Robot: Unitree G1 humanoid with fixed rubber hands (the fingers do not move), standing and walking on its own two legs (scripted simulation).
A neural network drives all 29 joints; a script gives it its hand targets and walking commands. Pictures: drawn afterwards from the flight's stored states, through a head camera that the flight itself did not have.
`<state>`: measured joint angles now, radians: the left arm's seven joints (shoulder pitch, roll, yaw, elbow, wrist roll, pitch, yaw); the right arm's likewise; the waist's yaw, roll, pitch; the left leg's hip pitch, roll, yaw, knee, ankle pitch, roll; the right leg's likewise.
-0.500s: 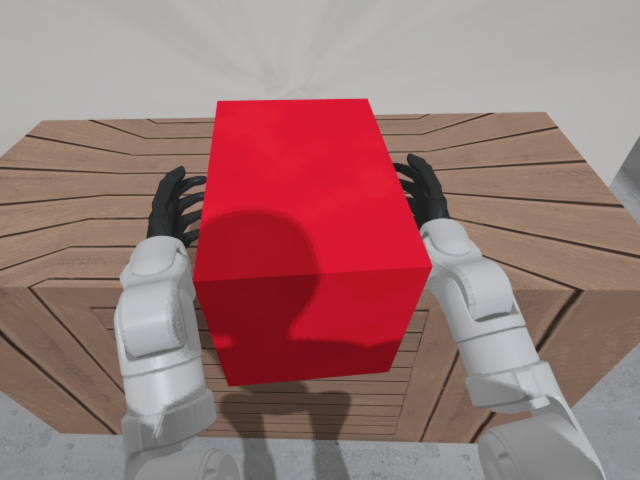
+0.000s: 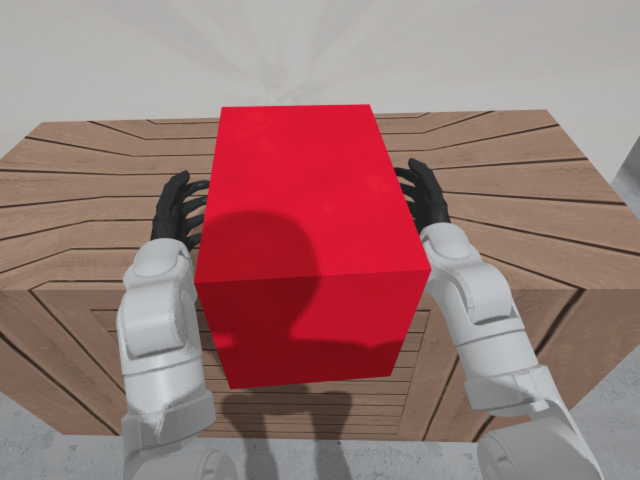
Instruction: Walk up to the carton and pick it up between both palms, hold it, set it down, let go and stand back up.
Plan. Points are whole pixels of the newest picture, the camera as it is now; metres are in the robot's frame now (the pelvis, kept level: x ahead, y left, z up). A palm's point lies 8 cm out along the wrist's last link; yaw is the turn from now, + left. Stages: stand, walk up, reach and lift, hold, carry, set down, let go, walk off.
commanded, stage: hold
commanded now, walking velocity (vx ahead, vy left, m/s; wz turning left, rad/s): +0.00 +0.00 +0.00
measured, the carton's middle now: (304, 238) +0.38 +0.01 +0.12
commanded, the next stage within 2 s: none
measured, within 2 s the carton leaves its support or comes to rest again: neither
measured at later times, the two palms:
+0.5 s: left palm (170, 240) +0.33 +0.16 +0.19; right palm (432, 221) +0.34 -0.14 +0.17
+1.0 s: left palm (174, 242) +0.34 +0.15 +0.18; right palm (431, 226) +0.34 -0.14 +0.16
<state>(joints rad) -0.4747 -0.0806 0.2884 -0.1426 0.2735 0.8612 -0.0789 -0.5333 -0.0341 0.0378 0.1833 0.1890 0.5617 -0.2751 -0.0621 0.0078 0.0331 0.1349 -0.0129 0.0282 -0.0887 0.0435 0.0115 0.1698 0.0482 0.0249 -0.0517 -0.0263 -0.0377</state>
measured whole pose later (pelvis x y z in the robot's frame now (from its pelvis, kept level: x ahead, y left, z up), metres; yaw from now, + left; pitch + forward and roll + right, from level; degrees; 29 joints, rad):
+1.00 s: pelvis +0.00 +0.00 +0.00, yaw +0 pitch -5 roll +0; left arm -0.47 -0.08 0.28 -0.16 0.27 0.85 -0.08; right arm -0.52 -0.03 0.02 0.16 0.18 0.54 -0.27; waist -0.06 0.02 0.04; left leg 0.13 -0.02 0.03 -0.09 0.05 0.02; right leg 0.17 0.04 0.03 -0.06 -0.02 -0.04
